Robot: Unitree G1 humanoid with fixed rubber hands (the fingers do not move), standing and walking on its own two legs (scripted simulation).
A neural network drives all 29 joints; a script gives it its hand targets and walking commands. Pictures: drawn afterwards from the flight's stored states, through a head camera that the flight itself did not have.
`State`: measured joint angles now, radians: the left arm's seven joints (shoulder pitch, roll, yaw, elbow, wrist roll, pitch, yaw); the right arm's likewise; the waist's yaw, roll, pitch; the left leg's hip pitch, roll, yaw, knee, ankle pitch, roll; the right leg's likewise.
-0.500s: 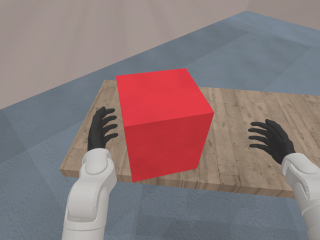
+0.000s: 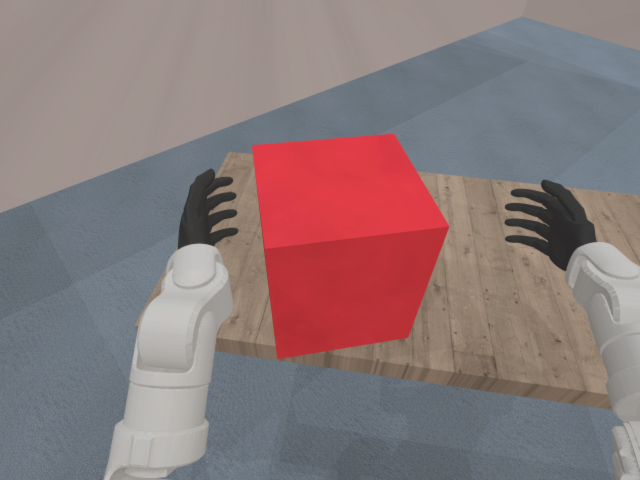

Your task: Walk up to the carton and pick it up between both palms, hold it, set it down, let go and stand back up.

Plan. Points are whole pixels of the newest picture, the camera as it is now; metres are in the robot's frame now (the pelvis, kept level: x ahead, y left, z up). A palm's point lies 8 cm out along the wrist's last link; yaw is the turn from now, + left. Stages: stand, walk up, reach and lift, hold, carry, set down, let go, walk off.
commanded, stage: reach and lift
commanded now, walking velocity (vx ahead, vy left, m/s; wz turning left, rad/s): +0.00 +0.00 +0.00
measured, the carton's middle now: (335, 247) +0.45 +0.06 +0.04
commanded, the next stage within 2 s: none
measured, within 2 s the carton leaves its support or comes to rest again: neither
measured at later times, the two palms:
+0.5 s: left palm (200, 238) +0.33 +0.20 +0.15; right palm (544, 220) +0.45 -0.21 +0.14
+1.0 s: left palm (225, 267) +0.35 +0.19 +0.08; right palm (505, 242) +0.47 -0.19 +0.08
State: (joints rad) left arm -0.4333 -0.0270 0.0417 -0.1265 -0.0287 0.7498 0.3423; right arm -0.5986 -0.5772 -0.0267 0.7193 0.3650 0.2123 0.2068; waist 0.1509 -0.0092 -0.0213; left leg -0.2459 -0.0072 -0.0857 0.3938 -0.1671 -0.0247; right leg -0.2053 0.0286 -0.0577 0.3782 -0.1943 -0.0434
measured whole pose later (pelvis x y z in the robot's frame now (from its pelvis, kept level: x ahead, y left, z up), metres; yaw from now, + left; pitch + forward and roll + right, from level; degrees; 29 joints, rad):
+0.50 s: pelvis +0.00 +0.00 +0.00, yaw +0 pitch +1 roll +0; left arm -0.54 -0.02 0.07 0.14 -0.01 0.65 0.32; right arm -0.80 -0.56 -0.01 0.97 0.37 0.21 0.21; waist 0.20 0.02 -0.02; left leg -0.25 -0.01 -0.09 0.39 -0.17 -0.03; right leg -0.21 0.03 -0.06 0.38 -0.20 -0.04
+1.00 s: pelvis +0.02 +0.00 +0.00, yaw +0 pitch +7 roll +0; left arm -0.50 -0.06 0.07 0.48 0.02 0.22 0.29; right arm -0.80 -0.46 -0.01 1.16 0.37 -0.07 0.22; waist 0.21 0.03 -0.05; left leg -0.34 0.00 -0.09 0.39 -0.17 -0.03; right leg -0.31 0.03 -0.06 0.39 -0.21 -0.04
